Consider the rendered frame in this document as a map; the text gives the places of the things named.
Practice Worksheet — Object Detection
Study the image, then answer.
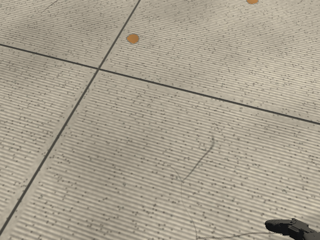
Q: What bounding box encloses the right robot hand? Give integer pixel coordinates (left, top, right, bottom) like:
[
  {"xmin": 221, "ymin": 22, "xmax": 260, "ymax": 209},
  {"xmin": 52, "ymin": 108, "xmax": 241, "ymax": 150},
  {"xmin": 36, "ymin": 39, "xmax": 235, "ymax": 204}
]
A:
[{"xmin": 265, "ymin": 218, "xmax": 320, "ymax": 240}]

